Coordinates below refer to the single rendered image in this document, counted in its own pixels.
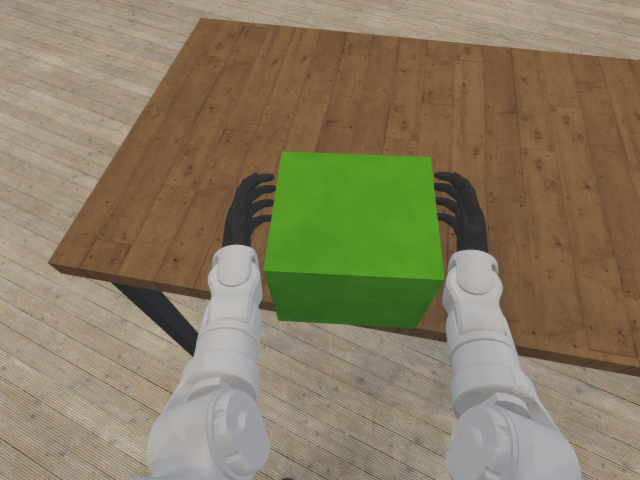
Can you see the carton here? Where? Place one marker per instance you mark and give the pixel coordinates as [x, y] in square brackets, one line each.
[354, 239]

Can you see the right robot hand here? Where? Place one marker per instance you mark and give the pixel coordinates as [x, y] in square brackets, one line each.
[469, 223]

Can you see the robot left upper arm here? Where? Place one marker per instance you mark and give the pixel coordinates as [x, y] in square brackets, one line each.
[218, 436]

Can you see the table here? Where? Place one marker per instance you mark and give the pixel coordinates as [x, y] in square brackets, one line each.
[550, 142]

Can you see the robot right upper arm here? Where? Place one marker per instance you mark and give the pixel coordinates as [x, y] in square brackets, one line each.
[489, 442]

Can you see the robot right forearm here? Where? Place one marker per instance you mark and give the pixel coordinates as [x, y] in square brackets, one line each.
[482, 352]

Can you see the robot left forearm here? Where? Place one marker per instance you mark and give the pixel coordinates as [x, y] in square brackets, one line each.
[229, 337]

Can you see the left robot hand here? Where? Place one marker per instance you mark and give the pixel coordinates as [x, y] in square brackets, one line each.
[239, 224]

